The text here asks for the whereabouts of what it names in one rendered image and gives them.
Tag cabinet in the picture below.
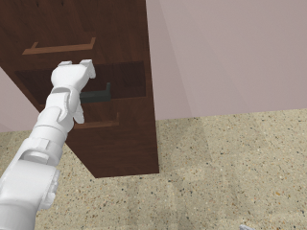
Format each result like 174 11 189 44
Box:
0 0 159 178

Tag left robot upper arm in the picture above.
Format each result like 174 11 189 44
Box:
0 159 60 230

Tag robot left hand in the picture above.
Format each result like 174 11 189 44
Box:
51 59 96 124

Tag robot left forearm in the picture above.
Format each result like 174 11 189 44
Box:
0 84 80 194

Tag handle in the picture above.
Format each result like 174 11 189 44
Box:
74 120 121 133
22 43 97 63
79 82 111 104

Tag drawer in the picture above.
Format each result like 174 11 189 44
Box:
14 60 147 104

